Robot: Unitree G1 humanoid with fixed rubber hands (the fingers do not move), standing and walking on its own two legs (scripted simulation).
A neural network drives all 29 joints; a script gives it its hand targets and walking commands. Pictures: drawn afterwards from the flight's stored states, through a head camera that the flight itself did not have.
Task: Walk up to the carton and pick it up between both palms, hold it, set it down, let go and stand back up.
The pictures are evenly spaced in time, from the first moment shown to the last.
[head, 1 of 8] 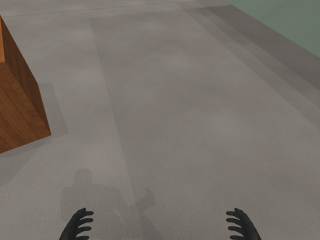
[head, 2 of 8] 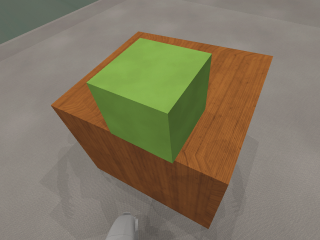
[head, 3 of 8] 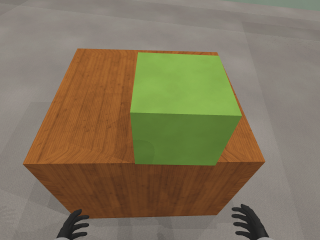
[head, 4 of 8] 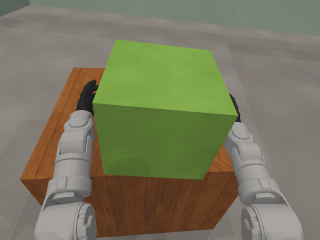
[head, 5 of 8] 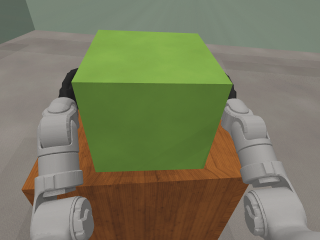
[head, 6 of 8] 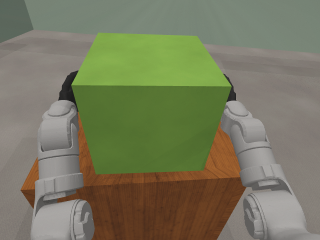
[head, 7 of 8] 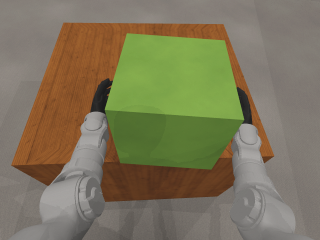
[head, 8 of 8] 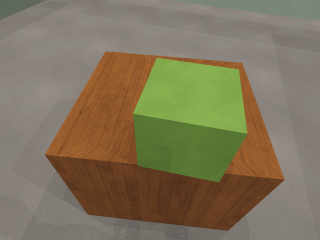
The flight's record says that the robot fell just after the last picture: no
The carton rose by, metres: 0.21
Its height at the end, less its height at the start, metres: +0.00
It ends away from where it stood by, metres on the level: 0.03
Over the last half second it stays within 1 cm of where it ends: yes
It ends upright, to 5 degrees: yes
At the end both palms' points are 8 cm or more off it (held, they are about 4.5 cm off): yes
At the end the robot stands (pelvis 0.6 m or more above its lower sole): yes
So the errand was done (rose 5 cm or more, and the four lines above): yes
